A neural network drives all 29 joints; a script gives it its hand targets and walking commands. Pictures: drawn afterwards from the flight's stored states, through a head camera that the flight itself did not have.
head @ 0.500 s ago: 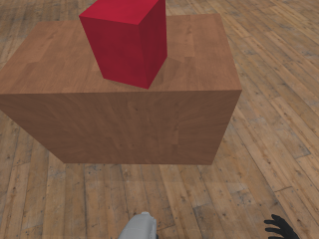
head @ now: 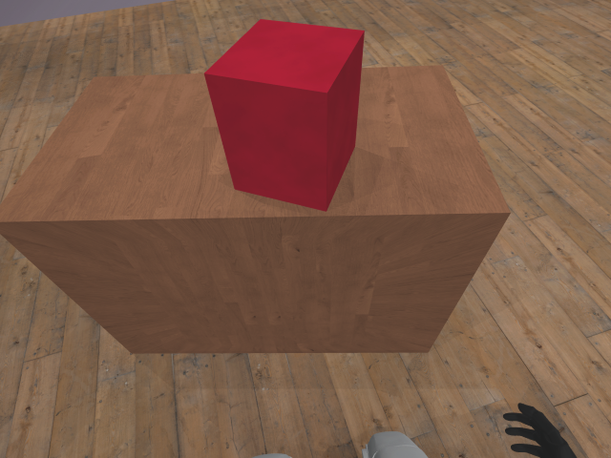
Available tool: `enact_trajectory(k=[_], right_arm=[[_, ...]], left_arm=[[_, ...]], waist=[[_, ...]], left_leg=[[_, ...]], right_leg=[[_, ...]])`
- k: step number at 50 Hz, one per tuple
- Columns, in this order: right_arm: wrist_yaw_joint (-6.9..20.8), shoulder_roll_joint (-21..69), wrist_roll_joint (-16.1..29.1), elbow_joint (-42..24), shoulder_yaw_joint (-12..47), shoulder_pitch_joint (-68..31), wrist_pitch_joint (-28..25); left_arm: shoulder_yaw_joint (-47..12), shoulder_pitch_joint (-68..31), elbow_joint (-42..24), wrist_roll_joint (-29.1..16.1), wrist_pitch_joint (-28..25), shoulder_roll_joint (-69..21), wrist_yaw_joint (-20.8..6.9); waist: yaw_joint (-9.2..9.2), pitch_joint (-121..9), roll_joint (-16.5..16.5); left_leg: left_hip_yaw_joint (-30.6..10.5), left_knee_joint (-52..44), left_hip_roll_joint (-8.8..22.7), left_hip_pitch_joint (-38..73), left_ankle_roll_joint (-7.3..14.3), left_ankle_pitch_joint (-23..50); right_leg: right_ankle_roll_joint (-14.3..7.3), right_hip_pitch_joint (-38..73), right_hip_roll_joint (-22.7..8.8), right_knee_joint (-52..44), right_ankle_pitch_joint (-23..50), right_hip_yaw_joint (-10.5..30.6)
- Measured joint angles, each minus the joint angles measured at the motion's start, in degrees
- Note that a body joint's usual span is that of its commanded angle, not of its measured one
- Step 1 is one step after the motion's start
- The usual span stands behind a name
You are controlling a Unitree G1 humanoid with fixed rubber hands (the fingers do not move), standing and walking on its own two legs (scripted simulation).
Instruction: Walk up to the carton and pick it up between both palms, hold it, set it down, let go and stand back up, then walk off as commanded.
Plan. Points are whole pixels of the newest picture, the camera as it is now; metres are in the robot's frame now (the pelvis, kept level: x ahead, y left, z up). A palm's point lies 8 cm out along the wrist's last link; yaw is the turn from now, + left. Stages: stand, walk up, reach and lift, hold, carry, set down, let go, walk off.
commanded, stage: walk up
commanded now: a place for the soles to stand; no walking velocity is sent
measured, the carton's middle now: (293, 116) +0.67 +0.02 +0.07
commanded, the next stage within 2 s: none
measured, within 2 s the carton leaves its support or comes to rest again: neither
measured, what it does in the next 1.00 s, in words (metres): walks ahead: right foot, then left foot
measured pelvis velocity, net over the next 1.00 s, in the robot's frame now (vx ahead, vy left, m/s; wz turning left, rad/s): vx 0.19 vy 0.13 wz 0.00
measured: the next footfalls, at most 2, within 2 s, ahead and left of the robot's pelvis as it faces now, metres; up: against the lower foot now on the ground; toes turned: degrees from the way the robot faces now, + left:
right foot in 0.18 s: +0.13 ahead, -0.15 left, +0.00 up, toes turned +3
left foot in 0.56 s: +0.22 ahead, +0.17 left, +0.00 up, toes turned +3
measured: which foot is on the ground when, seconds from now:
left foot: down 0.00-0.22, up 0.24-0.54, down 0.56-1.00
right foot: up 0.00-0.16, down 0.18-0.58, up 0.60-1.00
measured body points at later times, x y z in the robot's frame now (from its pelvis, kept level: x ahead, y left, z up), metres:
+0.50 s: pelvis +0.09 +0.03 -0.01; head +0.12 +0.02 +0.43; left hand +0.09 +0.37 -0.11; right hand +0.21 -0.27 -0.13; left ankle +0.16 +0.15 -0.71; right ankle +0.09 -0.15 -0.73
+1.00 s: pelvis +0.19 +0.13 +0.01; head +0.21 +0.14 +0.45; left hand +0.26 +0.46 -0.11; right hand +0.28 -0.20 -0.09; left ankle +0.18 +0.17 -0.73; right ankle +0.24 -0.05 -0.68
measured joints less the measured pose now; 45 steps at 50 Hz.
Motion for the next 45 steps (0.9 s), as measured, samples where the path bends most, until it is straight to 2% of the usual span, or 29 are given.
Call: enact_trajectory(k=[3, 9, 11, 12, 16, 19, 23, 26, 28, 29, 30, 33, 35, 40, 45], right_arm=[[0.03, 0.00, 0.00, 0.08, 0.01, 0.00, 0.00], [0.75, 0.01, 0.00, 0.74, 0.01, -0.01, 0.87], [0.96, 0.02, 0.00, 0.76, 0.00, -0.02, 1.46], [1.05, 0.02, -0.01, 0.79, 0.00, -0.03, 1.75], [1.14, 0.01, 0.00, 0.93, 0.00, -0.04, 2.11], [1.20, -0.01, 0.00, 0.80, 0.01, -0.01, 2.11], [1.27, -0.03, 0.00, 0.62, 0.01, 0.01, 2.11], [1.27, -0.03, 0.00, 0.34, 0.01, 0.02, 2.03], [1.27, -0.04, 0.00, 0.31, 0.01, 0.03, 1.48], [1.27, -0.03, 0.00, 0.31, 0.01, 0.04, 0.86], [1.08, -0.03, 0.00, 0.33, -0.01, 0.06, 0.19], [0.64, -0.03, 0.00, 2.15, -0.01, 0.20, -0.23], [0.20, -0.03, 0.00, 3.55, 0.00, 0.40, -0.24], [-1.23, -0.01, 0.00, 5.15, 0.01, 0.72, -1.76], [-2.18, 0.00, 0.00, 5.85, 0.01, 0.80, -2.82]], left_arm=[[0.00, 0.13, -0.01, 0.00, 0.10, 0.00, 0.05], [0.06, 1.07, -0.01, 0.00, 0.10, 0.02, 0.44], [0.25, 1.81, -0.08, -0.01, 0.06, 0.02, 1.07], [0.32, 2.09, -0.07, 0.00, 0.05, -0.01, 1.46], [0.36, 3.15, -0.10, 0.00, 0.05, -0.58, 2.70], [0.36, 3.46, -0.41, 0.00, -0.31, -0.61, 3.07], [0.38, 3.91, -1.18, 0.00, -0.75, -0.63, 3.07], [0.38, 4.16, -1.35, 0.00, -0.88, -0.63, 2.98], [0.37, 4.05, -1.49, 0.00, -0.88, -0.62, 2.76], [0.37, 3.60, -1.48, 0.01, -0.88, -0.56, 2.58], [0.22, 2.85, -1.46, 0.01, -0.88, -0.62, 2.52], [-0.75, 1.67, -1.44, 0.01, -0.80, -0.89, 2.32], [-0.77, 1.10, -1.44, 0.01, -0.68, -0.70, 1.80], [-0.65, 0.77, -1.45, 0.00, -0.13, 0.24, 0.11], [-0.55, -0.27, -1.45, 0.00, 0.55, 1.22, -0.19]], waist=[[-0.33, -0.29, 0.00], [-0.57, -2.11, -0.03], [-0.18, -2.74, 0.60], [0.10, -2.66, 0.87], [1.58, -3.90, 0.95], [2.36, -3.97, 0.99], [2.83, -3.20, 1.05], [2.83, -3.24, 1.08], [2.64, -3.41, 1.11], [2.42, -2.87, 0.61], [2.28, -1.57, 0.04], [0.73, -0.27, -0.05], [0.28, -0.62, -0.53], [-0.63, -1.78, -1.76], [-0.72, -0.76, -1.96]], left_leg=[[0.40, -0.20, -0.54, 0.21, 0.92, -0.42], [1.55, 0.50, -1.02, -0.43, 1.00, -2.47], [1.53, 5.01, -0.03, -2.29, 0.85, -6.88], [1.04, 9.43, 0.39, -3.73, 0.15, -10.31], [-1.86, 24.22, 1.09, -11.84, -1.30, -13.50], [-3.09, 26.58, 3.55, -16.17, -1.40, -13.55], [-3.96, 24.45, 7.11, -18.94, -1.57, -13.56], [-3.96, 21.59, 8.64, -19.08, -1.58, -13.46], [-3.83, 17.79, 8.88, -17.57, -2.10, -10.60], [-3.16, 17.73, 8.10, -17.02, -3.00, -6.04], [-2.33, 19.00, 7.13, -15.98, -3.45, -5.47], [-1.73, 19.39, 5.77, -11.89, -3.49, -8.83], [-1.13, 16.20, 5.22, -8.52, -3.50, -8.78], [0.21, 5.77, 3.36, -0.95, -3.49, -5.68], [0.36, 0.58, 2.90, 3.49, -0.94, -4.52]], right_leg=[[0.00, -0.01, -0.08, -4.69, 0.00, 0.01], [0.00, 0.35, -0.72, -16.19, 0.33, -0.07], [0.00, 0.53, 0.16, -18.28, 8.86, -0.26], [0.00, 0.58, 0.62, -17.67, 9.69, -0.56], [0.00, 0.56, 0.71, -17.73, 6.92, -0.65], [0.01, 0.54, 0.29, -18.28, 6.47, -0.69], [0.01, 0.54, -0.50, -16.43, 4.18, -0.71], [0.01, 0.53, -1.59, -13.99, 1.43, -0.71], [0.00, 0.53, -2.59, -11.62, -0.91, -0.70], [0.00, 0.56, -3.61, -9.48, -2.07, -0.29], [0.00, 0.45, -4.13, -5.36, -2.77, 0.86], [0.00, -1.75, -1.05, 9.86, -2.85, 1.65], [0.01, -3.03, 0.89, 14.74, -2.38, 1.70], [0.01, -3.24, 1.29, 10.66, 2.45, 1.80], [0.01, -3.23, 1.28, 4.39, 3.31, 1.82]])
